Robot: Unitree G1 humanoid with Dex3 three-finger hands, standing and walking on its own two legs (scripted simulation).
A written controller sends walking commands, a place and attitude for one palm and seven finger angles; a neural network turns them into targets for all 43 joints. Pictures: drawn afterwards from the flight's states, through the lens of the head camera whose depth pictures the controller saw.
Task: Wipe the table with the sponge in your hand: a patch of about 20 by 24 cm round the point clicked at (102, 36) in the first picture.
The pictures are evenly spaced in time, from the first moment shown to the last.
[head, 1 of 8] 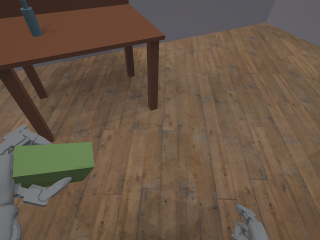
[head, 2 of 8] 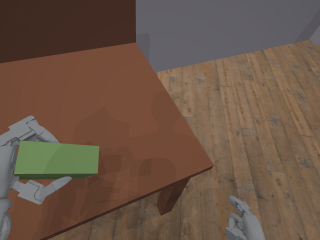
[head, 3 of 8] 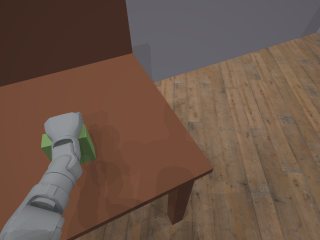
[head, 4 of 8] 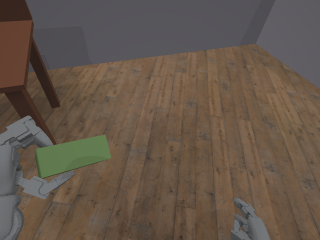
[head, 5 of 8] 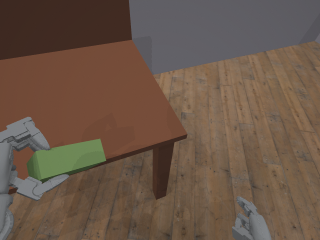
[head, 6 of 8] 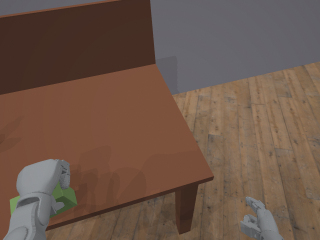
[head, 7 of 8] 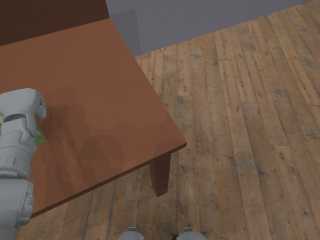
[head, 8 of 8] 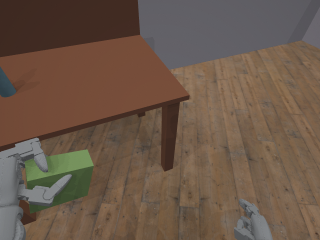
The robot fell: no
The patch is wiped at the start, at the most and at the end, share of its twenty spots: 0.00 1.00 1.00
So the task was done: yes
